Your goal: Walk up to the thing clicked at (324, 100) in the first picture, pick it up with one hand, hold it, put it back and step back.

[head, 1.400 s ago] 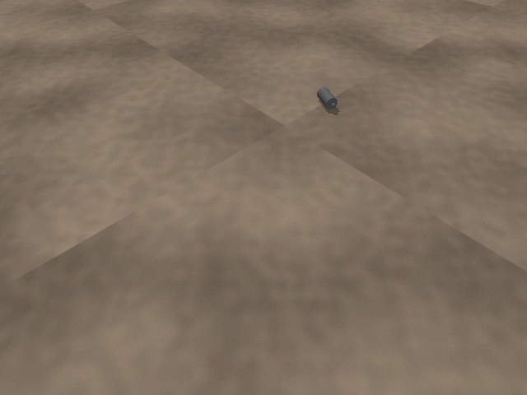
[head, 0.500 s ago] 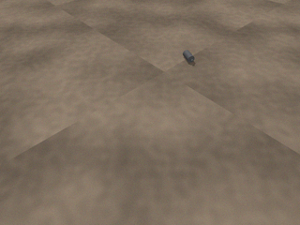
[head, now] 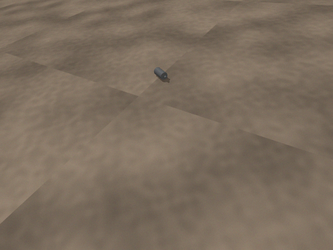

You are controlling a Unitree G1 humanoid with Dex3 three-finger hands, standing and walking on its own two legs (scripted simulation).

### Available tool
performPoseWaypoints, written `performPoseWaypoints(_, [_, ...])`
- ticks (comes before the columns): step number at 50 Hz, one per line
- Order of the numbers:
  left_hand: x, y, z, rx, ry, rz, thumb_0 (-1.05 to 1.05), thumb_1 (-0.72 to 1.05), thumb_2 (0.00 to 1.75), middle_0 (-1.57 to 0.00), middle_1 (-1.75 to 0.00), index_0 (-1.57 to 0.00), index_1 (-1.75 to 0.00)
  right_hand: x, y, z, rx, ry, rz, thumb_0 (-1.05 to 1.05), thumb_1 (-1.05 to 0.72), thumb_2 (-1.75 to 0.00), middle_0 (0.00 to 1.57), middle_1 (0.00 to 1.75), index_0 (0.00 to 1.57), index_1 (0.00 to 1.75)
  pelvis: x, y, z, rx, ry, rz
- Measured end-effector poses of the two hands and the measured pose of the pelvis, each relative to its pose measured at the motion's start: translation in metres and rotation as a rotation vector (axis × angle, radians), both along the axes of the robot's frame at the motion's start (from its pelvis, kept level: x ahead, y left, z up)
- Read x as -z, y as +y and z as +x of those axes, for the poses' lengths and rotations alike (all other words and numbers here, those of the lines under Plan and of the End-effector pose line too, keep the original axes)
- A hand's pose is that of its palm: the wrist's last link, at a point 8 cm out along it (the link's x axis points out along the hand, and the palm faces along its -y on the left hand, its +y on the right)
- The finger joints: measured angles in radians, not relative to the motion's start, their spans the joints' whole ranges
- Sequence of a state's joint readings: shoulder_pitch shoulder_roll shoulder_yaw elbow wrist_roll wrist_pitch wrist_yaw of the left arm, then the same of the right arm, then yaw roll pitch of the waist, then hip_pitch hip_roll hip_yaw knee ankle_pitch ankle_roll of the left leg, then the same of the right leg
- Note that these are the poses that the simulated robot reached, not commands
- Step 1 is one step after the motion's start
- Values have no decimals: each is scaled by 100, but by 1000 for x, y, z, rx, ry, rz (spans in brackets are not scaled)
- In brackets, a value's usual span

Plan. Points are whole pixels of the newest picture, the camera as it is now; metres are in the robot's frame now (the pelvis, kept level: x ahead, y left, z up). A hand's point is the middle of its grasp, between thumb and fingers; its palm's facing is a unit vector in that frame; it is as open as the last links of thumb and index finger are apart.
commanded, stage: walk up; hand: left
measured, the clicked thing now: (161, 74) +2.04 +0.15 -0.73
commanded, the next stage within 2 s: none
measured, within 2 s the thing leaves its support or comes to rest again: neither
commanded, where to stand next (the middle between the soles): +1.65 +0.37 m, yaw -59 degrees
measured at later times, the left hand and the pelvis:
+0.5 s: hand (92, 196) +0.35 +0.28 -0.13, palm faces -0.26 -0.85 -0.45, open 7.3 cm; pelvis +0.28 +0.00 -0.01, yaw -16 degrees
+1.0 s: hand (137, 96) +0.85 +0.18 -0.12, palm faces -0.50 -0.72 -0.48, open 7.3 cm; pelvis +0.58 +0.02 -0.02, yaw -29 degrees
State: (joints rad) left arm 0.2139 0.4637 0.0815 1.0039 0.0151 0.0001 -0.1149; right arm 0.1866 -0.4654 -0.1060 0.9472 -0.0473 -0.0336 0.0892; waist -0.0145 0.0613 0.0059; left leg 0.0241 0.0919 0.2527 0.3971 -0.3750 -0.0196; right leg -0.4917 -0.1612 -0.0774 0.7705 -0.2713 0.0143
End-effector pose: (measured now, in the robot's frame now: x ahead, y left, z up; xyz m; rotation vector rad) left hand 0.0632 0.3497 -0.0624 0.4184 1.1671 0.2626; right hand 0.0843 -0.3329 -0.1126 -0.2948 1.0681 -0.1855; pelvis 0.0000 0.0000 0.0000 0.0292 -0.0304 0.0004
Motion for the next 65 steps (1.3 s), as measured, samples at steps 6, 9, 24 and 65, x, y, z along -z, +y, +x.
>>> performPoseWaypoints(6, [3, -21, 94, 63, -143, 99, 0, 91, 90, -20, -30, -20, -30, 39, -49, 49, 50, -11, -14, 1, -91, -90, 20, 30, 20, 30, 36, -31, 60, 50, -7, -32])
performPoseWaypoints(9, [8, -40, 110, 64, -140, 84, 0, 91, 89, -20, -30, -20, -30, 37, -45, 88, 23, -27, 15, 1, -91, -90, 20, 29, 20, 30, 32, -35, 83, 84, -11, -50])
performPoseWaypoints(24, [20, -35, 268, 219, 89, 7, 0, 90, 89, -21, -30, -21, -30, -27, -22, 255, 100, -133, 4, 1, -91, -89, 20, 30, 20, 30, 2, -1, 263, 277, 45, -65])
performPoseWaypoints(65, [4, -41, 859, 574, -26, 105, 0, 90, 89, -21, -30, -21, -30, 5, 46, 561, 520, -69, 35, 1, -91, -89, 20, 30, 20, 30, 5, 44, 722, 596, 8, -55])
